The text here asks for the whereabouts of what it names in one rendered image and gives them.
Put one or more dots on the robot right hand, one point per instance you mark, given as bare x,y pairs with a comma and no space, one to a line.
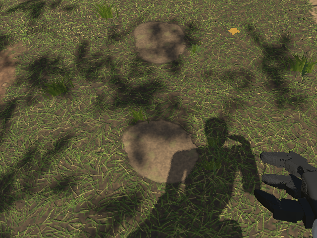
301,184

